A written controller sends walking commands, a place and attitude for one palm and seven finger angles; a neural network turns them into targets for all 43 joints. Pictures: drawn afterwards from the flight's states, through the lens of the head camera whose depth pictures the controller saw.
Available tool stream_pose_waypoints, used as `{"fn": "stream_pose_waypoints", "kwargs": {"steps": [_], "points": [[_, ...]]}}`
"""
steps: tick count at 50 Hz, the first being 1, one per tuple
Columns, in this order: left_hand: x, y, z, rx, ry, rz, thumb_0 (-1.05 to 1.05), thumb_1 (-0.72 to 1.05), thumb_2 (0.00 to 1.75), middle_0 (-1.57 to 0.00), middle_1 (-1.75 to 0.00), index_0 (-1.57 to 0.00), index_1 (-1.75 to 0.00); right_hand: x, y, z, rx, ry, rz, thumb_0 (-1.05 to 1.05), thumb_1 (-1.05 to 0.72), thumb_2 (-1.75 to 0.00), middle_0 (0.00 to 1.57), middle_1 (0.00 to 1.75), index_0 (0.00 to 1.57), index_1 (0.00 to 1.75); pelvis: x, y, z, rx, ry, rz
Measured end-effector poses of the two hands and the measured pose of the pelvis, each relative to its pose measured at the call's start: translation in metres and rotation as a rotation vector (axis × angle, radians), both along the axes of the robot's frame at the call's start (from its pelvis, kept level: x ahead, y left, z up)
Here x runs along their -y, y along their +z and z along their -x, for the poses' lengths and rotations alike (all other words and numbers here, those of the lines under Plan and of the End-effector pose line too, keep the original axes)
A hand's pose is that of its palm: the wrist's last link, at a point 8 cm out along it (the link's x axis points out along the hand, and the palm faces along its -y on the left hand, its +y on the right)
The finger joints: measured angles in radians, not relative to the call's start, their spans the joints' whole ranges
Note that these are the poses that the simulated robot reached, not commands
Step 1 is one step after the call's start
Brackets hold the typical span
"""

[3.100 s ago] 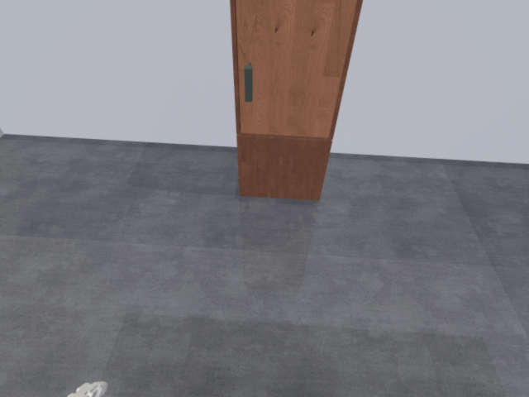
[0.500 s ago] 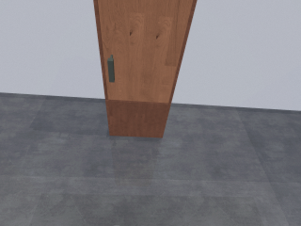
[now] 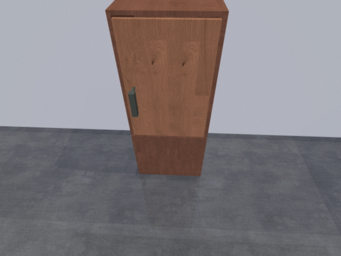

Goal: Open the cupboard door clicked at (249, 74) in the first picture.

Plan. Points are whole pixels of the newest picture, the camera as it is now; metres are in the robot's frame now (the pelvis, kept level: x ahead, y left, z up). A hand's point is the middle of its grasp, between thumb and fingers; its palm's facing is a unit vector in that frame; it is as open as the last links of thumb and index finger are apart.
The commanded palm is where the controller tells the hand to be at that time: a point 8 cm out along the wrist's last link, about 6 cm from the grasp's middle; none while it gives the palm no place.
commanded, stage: take the last steps up to it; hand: left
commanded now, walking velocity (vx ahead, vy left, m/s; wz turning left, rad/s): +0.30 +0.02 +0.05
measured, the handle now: (134, 101) +0.77 +0.23 -0.10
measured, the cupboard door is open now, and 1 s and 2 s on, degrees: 0 0 0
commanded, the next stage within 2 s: come to a stop and stand still in 0.44 s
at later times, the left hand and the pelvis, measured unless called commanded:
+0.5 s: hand out of the picture +0.14 +0.24 -0.18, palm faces +0.07 -0.99 -0.15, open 7.4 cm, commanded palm none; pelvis +0.16 +0.07 +0.00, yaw +0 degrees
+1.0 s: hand (105, 212) +0.29 +0.24 -0.18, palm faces +0.06 -0.98 -0.21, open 7.3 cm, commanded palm none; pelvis +0.20 +0.06 -0.01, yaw +2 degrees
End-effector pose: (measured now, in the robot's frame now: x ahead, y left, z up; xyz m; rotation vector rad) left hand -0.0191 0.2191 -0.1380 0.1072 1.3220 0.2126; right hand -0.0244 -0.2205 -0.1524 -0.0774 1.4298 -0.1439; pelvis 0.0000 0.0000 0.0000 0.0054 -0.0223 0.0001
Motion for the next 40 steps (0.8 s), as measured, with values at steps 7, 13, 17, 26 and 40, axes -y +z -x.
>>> {"fn": "stream_pose_waypoints", "kwargs": {"steps": [7, 13, 17, 26, 40], "points": [[0.017, 0.001, 0.017, -0.155, 0.045, 0.069, 0.0, 0.91, 0.9, -0.2, -0.3, -0.2, -0.3, 0.002, 0.015, -0.076, 0.085, 0.025, 0.029, 0.01, -0.92, -0.9, 0.2, 0.3, 0.2, 0.3, -0.006, 0.006, -0.041, -0.011, 0.024, 0.007], [0.009, -0.01, 0.012, -0.255, 0.112, 0.124, 0.0, 0.91, 0.9, -0.2, -0.3, -0.2, -0.3, -0.02, 0.016, -0.165, 0.136, 0.12, 0.063, 0.01, -0.92, -0.9, 0.19, 0.3, 0.2, 0.3, -0.031, -0.004, -0.084, -0.025, 0.049, 0.032], [-0.014, -0.026, -0.01, -0.319, 0.112, 0.148, 0.0, 0.91, 0.9, -0.2, -0.3, -0.2, -0.3, -0.045, 0.011, -0.221, 0.222, 0.147, 0.091, 0.01, -0.91, -0.9, 0.19, 0.3, 0.2, 0.3, -0.054, -0.018, -0.115, -0.022, 0.039, 0.029], [-0.078, -0.015, -0.174, -0.076, -0.01, 0.048, 0.0, 0.91, 0.9, -0.2, -0.3, -0.2, -0.3, -0.062, 0.03, -0.246, 0.24, 0.046, 0.12, -0.02, -0.96, -0.9, 0.2, 0.3, 0.2, 0.3, -0.072, 0.002, -0.169, -0.013, 0.001, 0.009], [-0.052, -0.002, -0.333, 0.14, -0.122, -0.023, 0.0, 0.91, 0.9, -0.19, -0.3, -0.2, -0.3, -0.07, -0.011, -0.224, -0.019, -0.058, -0.012, 0.01, -0.91, -0.9, 0.2, 0.3, 0.2, 0.3, -0.049, -0.01, -0.228, 0.004, 0.015, -0.008]]}}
